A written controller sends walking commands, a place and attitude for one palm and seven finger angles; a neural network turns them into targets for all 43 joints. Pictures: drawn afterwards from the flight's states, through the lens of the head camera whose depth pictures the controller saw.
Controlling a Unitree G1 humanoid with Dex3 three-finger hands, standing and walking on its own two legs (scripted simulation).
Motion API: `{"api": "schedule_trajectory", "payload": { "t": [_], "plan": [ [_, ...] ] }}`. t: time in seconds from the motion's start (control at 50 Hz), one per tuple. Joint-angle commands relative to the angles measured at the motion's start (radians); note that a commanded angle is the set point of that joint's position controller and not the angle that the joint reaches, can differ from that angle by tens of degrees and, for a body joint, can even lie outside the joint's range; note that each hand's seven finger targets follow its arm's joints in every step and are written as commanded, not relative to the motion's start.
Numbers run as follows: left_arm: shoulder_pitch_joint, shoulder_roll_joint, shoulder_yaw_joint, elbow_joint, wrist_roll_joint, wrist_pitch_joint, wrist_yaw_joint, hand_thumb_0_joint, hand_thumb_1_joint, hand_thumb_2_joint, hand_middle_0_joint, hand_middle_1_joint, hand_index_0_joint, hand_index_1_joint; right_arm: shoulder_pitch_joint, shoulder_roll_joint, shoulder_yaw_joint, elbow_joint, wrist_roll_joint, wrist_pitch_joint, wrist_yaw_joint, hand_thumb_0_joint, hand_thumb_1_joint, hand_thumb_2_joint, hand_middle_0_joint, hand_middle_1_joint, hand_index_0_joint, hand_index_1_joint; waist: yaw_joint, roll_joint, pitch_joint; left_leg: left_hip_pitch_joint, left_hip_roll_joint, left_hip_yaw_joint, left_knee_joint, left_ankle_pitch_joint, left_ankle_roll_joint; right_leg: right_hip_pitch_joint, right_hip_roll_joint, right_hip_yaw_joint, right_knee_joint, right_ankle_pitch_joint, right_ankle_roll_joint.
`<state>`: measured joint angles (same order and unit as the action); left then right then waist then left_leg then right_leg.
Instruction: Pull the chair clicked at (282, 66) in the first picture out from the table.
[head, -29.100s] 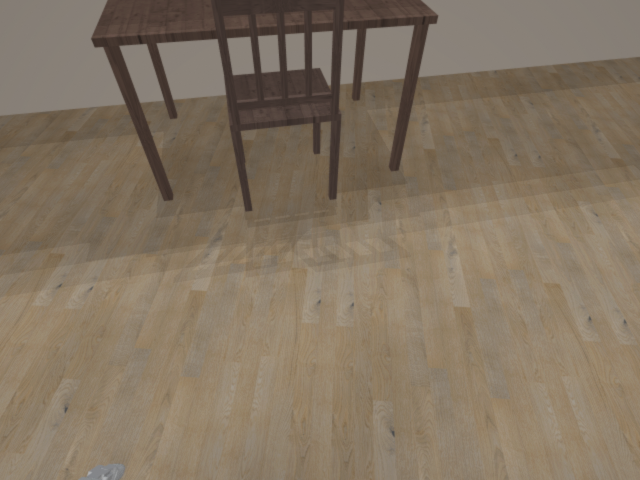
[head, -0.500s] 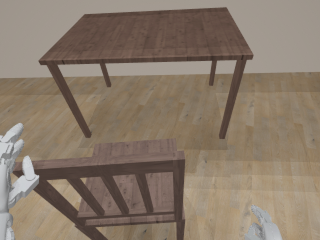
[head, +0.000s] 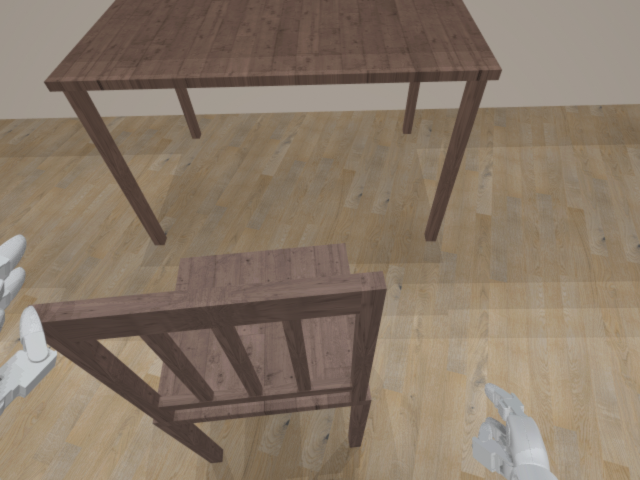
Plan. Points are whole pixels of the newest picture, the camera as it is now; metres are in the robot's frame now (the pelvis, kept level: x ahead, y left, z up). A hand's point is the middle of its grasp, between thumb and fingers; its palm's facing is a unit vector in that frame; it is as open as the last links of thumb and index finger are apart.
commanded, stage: step back with the hand held close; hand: left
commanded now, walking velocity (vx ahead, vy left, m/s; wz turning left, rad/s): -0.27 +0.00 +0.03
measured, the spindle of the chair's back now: (240, 362) +0.29 +0.16 -0.10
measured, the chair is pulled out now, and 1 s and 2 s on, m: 0.62 0.62 0.62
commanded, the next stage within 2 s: stop stepping back and stand still in 1.46 s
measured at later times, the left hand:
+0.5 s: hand out of the picture +0.14 +0.28 +0.16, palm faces +0.47 -0.73 -0.50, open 7.5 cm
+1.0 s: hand out of the picture +0.12 +0.27 +0.17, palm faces +0.51 -0.68 -0.53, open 7.5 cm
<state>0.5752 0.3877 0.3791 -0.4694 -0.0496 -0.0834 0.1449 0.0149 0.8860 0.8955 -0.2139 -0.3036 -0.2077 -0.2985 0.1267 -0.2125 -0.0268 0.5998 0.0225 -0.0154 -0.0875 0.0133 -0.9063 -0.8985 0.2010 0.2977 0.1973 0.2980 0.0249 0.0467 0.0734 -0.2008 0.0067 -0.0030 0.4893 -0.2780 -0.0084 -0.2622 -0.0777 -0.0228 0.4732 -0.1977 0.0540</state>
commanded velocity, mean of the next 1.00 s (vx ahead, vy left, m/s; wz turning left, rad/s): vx -0.35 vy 0.00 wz -0.01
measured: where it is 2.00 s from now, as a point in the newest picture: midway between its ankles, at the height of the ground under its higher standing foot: outside the picture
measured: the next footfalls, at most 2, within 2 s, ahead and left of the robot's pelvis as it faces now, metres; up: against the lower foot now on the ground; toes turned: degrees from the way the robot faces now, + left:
right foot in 1.54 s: -0.17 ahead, -0.19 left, +0.00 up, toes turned -1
left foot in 1.74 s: -0.15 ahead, +0.07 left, +0.00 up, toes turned +0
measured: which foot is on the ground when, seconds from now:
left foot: down 0.00-1.00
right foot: down 0.00-1.00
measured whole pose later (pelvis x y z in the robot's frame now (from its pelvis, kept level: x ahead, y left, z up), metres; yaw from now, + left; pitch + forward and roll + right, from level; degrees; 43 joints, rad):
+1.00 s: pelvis -0.07 -0.01 -0.02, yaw +2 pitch +2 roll -2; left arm 0.54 0.47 0.52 -0.57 -0.01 -0.22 0.19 0.01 0.88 0.90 -0.22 -0.30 -0.21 -0.30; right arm 0.16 -0.17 -0.02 0.64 0.00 -0.14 -0.09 0.01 -0.90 -0.90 0.20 0.30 0.20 0.30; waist 0.02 0.00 0.05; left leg -0.48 0.04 -0.06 0.71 -0.26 -0.03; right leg -0.43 -0.02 -0.03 0.64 -0.24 0.03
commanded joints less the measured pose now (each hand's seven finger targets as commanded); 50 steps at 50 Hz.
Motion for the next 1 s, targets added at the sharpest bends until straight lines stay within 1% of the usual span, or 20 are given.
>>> {"api": "schedule_trajectory", "payload": {
  "t": [0.0,0.08,0.14,0.26,0.28,0.3,0.34,0.4,0.48,0.58,0.62,0.66,0.7,0.76,0.8,0.84,0.86,0.9,0.94,0.98],
  "plan": [
    [-0.046,0.206,0.165,-0.286,-0.004,-0.084,0.045,0.0,0.9,0.9,-0.2,-0.3,-0.2,-0.3,-0.084,-0.106,-0.03,-0.156,-0.002,-0.069,-0.015,0.0,-0.9,-0.9,0.2,0.3,0.2,0.3,0.004,0.079,-0.235,-0.006,0.138,-0.077,-0.071,0.41,0.038,0.125,-0.029,0.005,0.049,0.229,-0.046],
    [-0.036,0.191,0.163,-0.231,-0.005,-0.07,0.055,0.0,0.9,0.9,-0.2,-0.3,-0.2,-0.3,-0.075,-0.108,-0.036,-0.14,-0.002,-0.081,-0.019,0.0,-0.9,-0.9,0.2,0.3,0.2,0.3,0.001,0.079,-0.2,-0.094,0.132,-0.077,-0.06,0.263,0.035,0.121,-0.033,0.029,0.032,0.195,-0.052],
    [-0.064,0.179,0.143,-0.228,0.004,-0.067,0.058,0.0,0.9,0.9,-0.2,-0.3,-0.2,-0.3,-0.063,-0.11,-0.034,-0.148,-0.005,-0.08,-0.015,0.0,-0.9,-0.9,0.2,0.3,0.2,0.3,-0.003,0.005,-0.156,-0.149,0.096,-0.068,-0.027,0.097,0.022,0.073,-0.047,0.068,-0.026,0.149,-0.064],
    [-0.082,0.206,0.157,-0.2,0.013,-0.068,0.07,0.0,0.9,0.9,-0.2,-0.3,-0.2,-0.3,-0.05,-0.108,-0.027,-0.156,-0.007,-0.075,-0.016,0.0,-0.9,-0.9,0.2,0.3,0.2,0.3,-0.01,-0.108,-0.11,-0.164,0.045,-0.047,0.033,-0.175,0.022,-0.092,-0.093,0.129,-0.17,-0.259,-0.085],
    [-0.069,0.226,0.174,-0.195,0.012,-0.068,0.075,0.0,0.9,0.9,-0.2,-0.3,-0.2,-0.3,-0.051,-0.115,-0.032,-0.147,-0.004,-0.074,-0.023,0.0,-0.9,-0.9,0.2,0.3,0.2,0.3,-0.011,-0.081,-0.109,-0.165,0.052,-0.058,0.022,-0.192,0.027,-0.096,-0.091,0.128,-0.176,-0.287,-0.087],
    [-0.074,0.206,0.155,-0.219,0.014,-0.074,0.073,0.0,0.9,0.9,-0.2,-0.3,-0.2,-0.3,-0.046,-0.114,-0.023,-0.162,-0.006,-0.075,-0.022,0.0,-0.9,-0.9,0.2,0.3,0.2,0.3,-0.012,-0.055,-0.104,-0.18,0.059,-0.066,0.002,-0.215,0.03,-0.102,-0.081,0.111,-0.163,-0.317,-0.081],
    [-0.092,0.221,0.168,-0.251,0.019,-0.085,0.077,0.0,0.9,0.9,-0.2,-0.3,-0.2,-0.3,-0.052,-0.121,-0.019,-0.171,-0.006,-0.085,-0.023,0.0,-0.9,-0.9,0.2,0.3,0.2,0.3,-0.009,-0.01,-0.102,-0.236,0.08,-0.096,-0.061,-0.251,0.039,-0.068,-0.047,0.078,-0.119,-0.319,-0.063],
    [-0.072,0.224,0.182,-0.29,0.017,-0.099,0.079,0.0,0.9,0.9,-0.2,-0.3,-0.2,-0.3,-0.043,-0.129,-0.022,-0.176,0.001,-0.099,-0.027,0.0,-0.9,-0.9,0.2,0.3,0.2,0.3,-0.006,0.069,-0.139,-0.319,0.116,-0.134,-0.128,-0.248,0.054,0.073,-0.007,0.037,-0.016,-0.188,-0.046],
    [-0.045,0.223,0.199,-0.268,0.021,-0.115,0.078,0.0,0.9,0.9,-0.2,-0.3,-0.2,-0.3,-0.048,-0.13,-0.031,-0.16,0.001,-0.123,-0.025,0.0,-0.9,-0.9,0.2,0.3,0.2,0.3,-0.003,0.132,-0.146,-0.401,0.141,-0.145,-0.136,-0.221,0.066,0.158,0.004,0.026,0.079,-0.024,-0.044],
    [-0.056,0.211,0.21,-0.223,0.032,-0.134,0.073,0.0,0.9,0.9,-0.2,-0.3,-0.2,-0.3,-0.035,-0.123,-0.043,-0.141,0.0,-0.143,-0.017,0.0,-0.9,-0.9,0.2,0.3,0.2,0.3,-0.004,0.077,-0.119,-0.534,0.143,-0.14,-0.099,-0.34,0.075,0.191,0.002,0.06,0.128,-0.04,-0.051],
    [-0.096,0.209,0.197,-0.256,0.036,-0.147,0.069,0.0,0.9,0.9,-0.2,-0.3,-0.2,-0.3,-0.019,-0.121,-0.043,-0.141,-0.007,-0.15,-0.011,0.0,-0.9,-0.9,0.2,0.3,0.2,0.3,-0.009,-0.012,-0.107,-0.476,0.092,-0.102,-0.007,-0.341,0.054,0.078,-0.033,0.116,0.049,-0.104,-0.074],
    [-0.108,0.222,0.195,-0.268,0.034,-0.153,0.072,0.0,0.9,0.9,-0.2,-0.3,-0.2,-0.3,-0.007,-0.117,-0.042,-0.122,-0.021,-0.153,-0.004,0.0,-0.9,-0.9,0.2,0.3,0.2,0.3,-0.015,-0.096,-0.123,-0.336,0.033,-0.065,0.12,-0.295,0.027,-0.075,-0.1,0.189,-0.099,-0.214,-0.117],
    [-0.098,0.229,0.193,-0.285,0.032,-0.156,0.077,0.0,0.9,0.9,-0.2,-0.3,-0.2,-0.3,-0.013,-0.106,-0.036,-0.101,-0.029,-0.147,-0.003,0.0,-0.9,-0.9,0.2,0.3,0.2,0.3,-0.018,-0.119,-0.158,-0.223,0.021,-0.054,0.177,-0.209,0.019,-0.142,-0.142,0.189,-0.141,-0.201,-0.142],
    [-0.075,0.246,0.223,-0.291,0.031,-0.169,0.082,0.0,0.9,0.9,-0.2,-0.3,-0.2,-0.3,-0.032,-0.103,-0.037,-0.095,-0.031,-0.141,-0.005,0.0,-0.9,-0.9,0.2,0.3,0.2,0.3,-0.017,-0.09,-0.185,-0.201,0.05,-0.091,0.079,-0.186,0.032,-0.132,-0.103,0.123,-0.1,-0.198,-0.113],
    [-0.056,0.236,0.228,-0.317,0.031,-0.18,0.081,0.0,0.9,0.9,-0.2,-0.3,-0.2,-0.3,-0.038,-0.111,-0.034,-0.108,-0.029,-0.139,-0.011,0.0,-0.9,-0.9,0.2,0.3,0.2,0.3,-0.018,0.055,-0.18,-0.303,0.116,-0.15,-0.063,-0.24,0.05,-0.046,-0.029,0.068,0.008,-0.211,-0.078],
    [-0.058,0.229,0.246,-0.321,0.039,-0.194,0.076,0.0,0.9,0.9,-0.2,-0.3,-0.2,-0.3,-0.047,-0.128,-0.041,-0.126,-0.021,-0.155,-0.016,0.0,-0.9,-0.9,0.2,0.3,0.2,0.3,-0.017,0.187,-0.176,-0.543,0.222,-0.236,-0.196,-0.363,0.101,0.17,0.059,0.01,0.229,-0.124,-0.045],
    [-0.057,0.224,0.249,-0.305,0.038,-0.194,0.073,0.0,0.9,0.9,-0.2,-0.3,-0.2,-0.3,-0.045,-0.125,-0.046,-0.126,-0.015,-0.161,-0.017,0.0,-0.9,-0.9,0.2,0.3,0.2,0.3,-0.016,0.177,-0.17,-0.568,0.234,-0.239,-0.18,-0.298,0.108,0.2,0.067,0.009,0.266,-0.031,-0.045],
    [-0.027,0.22,0.238,-0.295,0.027,-0.191,0.063,0.0,0.9,0.9,-0.2,-0.3,-0.2,-0.3,-0.043,-0.112,-0.048,-0.119,-0.011,-0.168,-0.014,0.0,-0.9,-0.9,0.2,0.3,0.2,0.3,-0.009,0.128,-0.201,-0.452,0.198,-0.19,-0.072,-0.055,0.092,0.15,0.038,0.037,0.232,0.101,-0.056],
    [-0.039,0.219,0.241,-0.276,0.03,-0.208,0.053,0.0,0.9,0.9,-0.2,-0.3,-0.2,-0.3,-0.045,-0.114,-0.047,-0.104,-0.018,-0.184,-0.01,0.0,-0.9,-0.9,0.2,0.3,0.2,0.3,-0.009,0.14,-0.146,-0.479,0.198,-0.181,-0.063,-0.075,0.093,0.121,0.031,0.046,0.216,0.08,-0.065],
    [-0.05,0.218,0.223,-0.283,0.024,-0.204,0.048,0.0,0.9,0.9,-0.2,-0.3,-0.2,-0.3,-0.025,-0.115,-0.054,-0.077,-0.022,-0.188,-0.007,0.0,-0.9,-0.9,0.2,0.3,0.2,0.3,-0.016,0.087,-0.214,-0.339,0.164,-0.135,0.009,0.102,0.067,0.087,0.009,0.064,0.185,0.196,-0.076]
  ]
}}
